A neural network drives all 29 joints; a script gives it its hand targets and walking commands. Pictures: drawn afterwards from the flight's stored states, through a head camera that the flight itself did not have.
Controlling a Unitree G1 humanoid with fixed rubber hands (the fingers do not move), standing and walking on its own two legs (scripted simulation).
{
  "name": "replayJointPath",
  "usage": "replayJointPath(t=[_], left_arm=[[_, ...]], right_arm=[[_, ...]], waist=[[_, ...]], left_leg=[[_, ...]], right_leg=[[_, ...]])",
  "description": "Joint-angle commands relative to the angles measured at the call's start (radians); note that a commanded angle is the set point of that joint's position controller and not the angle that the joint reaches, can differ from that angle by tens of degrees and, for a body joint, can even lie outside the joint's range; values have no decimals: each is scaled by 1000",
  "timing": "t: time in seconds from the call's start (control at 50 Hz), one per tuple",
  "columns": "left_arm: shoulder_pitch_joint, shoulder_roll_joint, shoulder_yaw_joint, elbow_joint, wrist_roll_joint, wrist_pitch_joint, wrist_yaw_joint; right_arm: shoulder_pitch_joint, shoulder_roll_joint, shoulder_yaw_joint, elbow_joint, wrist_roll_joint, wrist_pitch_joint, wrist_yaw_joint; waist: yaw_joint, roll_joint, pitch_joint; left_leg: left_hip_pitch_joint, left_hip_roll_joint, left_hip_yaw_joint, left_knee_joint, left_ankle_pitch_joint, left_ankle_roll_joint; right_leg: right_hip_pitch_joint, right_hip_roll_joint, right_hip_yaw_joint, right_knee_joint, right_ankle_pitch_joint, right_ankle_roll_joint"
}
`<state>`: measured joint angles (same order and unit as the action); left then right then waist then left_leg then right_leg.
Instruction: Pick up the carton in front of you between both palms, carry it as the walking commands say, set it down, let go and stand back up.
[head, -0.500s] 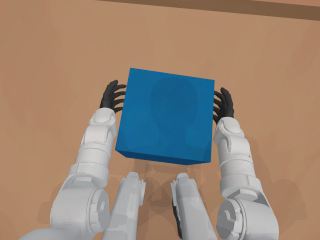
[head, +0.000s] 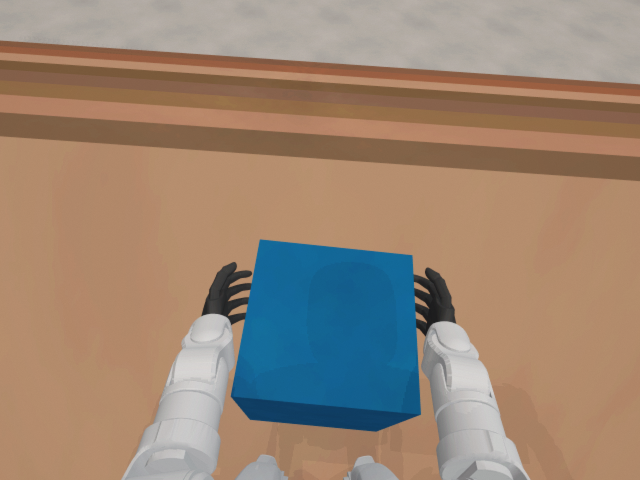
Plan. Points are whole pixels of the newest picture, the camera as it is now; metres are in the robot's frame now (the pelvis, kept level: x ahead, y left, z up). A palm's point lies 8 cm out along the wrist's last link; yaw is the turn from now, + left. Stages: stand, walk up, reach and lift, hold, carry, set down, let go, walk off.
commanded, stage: reach and lift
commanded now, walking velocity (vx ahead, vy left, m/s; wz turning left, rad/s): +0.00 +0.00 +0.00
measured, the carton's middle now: (323, 345) +0.32 +0.00 -0.10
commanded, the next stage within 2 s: hold in 1.36 s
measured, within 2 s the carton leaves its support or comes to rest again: neither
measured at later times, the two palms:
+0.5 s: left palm (193, 308) +0.29 +0.15 +0.08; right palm (469, 307) +0.30 -0.16 +0.08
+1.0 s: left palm (191, 297) +0.30 +0.15 +0.09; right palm (470, 298) +0.30 -0.15 +0.09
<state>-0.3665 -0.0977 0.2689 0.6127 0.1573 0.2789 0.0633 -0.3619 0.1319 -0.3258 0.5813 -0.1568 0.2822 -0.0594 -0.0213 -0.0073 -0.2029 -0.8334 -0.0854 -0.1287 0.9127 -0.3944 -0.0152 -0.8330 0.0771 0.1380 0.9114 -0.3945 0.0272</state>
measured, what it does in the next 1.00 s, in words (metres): rises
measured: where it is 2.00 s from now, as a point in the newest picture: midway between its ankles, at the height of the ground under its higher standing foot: outside the picture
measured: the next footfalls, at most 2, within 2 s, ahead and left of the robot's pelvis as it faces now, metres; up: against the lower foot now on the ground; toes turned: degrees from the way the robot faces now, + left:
none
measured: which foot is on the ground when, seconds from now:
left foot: down 0.00-1.00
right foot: down 0.00-1.00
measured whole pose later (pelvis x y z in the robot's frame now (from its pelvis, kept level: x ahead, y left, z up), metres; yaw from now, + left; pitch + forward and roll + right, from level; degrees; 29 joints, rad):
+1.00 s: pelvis +0.01 +0.00 +0.06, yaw +0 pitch -4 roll +0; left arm -0.28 -0.15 0.25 0.34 0.28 0.64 0.00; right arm -0.30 0.16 -0.28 0.35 -0.29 0.63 0.00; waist 0.00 0.00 -0.01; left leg -0.13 -0.05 -0.14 0.41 -0.22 -0.01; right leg -0.13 0.04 0.14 0.42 -0.22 0.01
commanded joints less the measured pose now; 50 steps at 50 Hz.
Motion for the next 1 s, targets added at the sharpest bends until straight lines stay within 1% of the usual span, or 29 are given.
replayJointPath(t=[0.0, 0.14, 0.24, 0.3, 0.38, 0.42, 0.46, 0.54, 0.64, 0.76, 0.98], left_arm=[[-473, -1025, -573, -48, -122, 5, -233], [-386, -1026, -610, -132, -140, 106, -254], [-353, -1022, -640, -215, -153, 197, -269], [-350, -1002, -621, -240, -140, 251, -277], [-380, -991, -550, -214, -107, 296, -296], [-419, -988, -514, -190, -90, 303, -304], [-468, -999, -509, -191, -91, 300, -312], [-541, -1018, -520, -209, -101, 295, -319], [-553, -1026, -524, -208, -101, 298, -319], [-520, -1018, -527, -222, -101, 309, -316], [-422, -1004, -567, -310, -125, 338, -302]], right_arm=[[-423, 1002, 601, 24, 101, 25, 240], [-336, 1003, 653, -57, 116, 122, 261], [-307, 1004, 688, -135, 135, 209, 273], [-303, 997, 667, -152, 126, 260, 280], [-330, 985, 593, -122, 94, 304, 294], [-365, 984, 553, -96, 77, 311, 300], [-411, 999, 546, -95, 77, 310, 306], [-481, 1024, 559, -108, 86, 306, 312], [-502, 1027, 566, -114, 90, 308, 314], [-471, 1010, 567, -130, 87, 318, 312], [-372, 982, 601, -212, 107, 343, 307]], waist=[[4, 20, -418], [13, 12, -289], [20, 2, -192], [22, 0, -96], [22, 1, 20], [18, 1, 53], [16, 2, 40], [20, 4, -21], [23, 7, -50], [21, 6, -57], [19, 12, -64]], left_leg=[[385, -34, 32, -186, 366, 4], [569, -16, 28, -345, 451, 2], [671, -9, 36, -446, 456, -2], [695, -6, 39, -499, 394, 0], [680, 0, 46, -535, 251, 10], [664, 3, 51, -536, 191, 15], [664, 4, 55, -531, 167, 19], [677, 3, 60, -522, 176, 21], [696, 0, 65, -524, 183, 17], [727, -2, 64, -537, 239, 10], [786, -6, 53, -558, 383, -3]], right_leg=[[342, 41, -51, -172, 365, -10], [536, 24, -42, -336, 447, -12], [651, 15, -41, -442, 456, -11], [677, 11, -43, -494, 403, -10], [669, 4, -49, -533, 262, -16], [657, 1, -53, -537, 201, -20], [660, 1, -56, -533, 176, -23], [686, 1, -61, -520, 190, -21], [698, 3, -66, -521, 191, -17], [721, 7, -68, -533, 247, -13], [773, 18, -63, -551, 383, -9]])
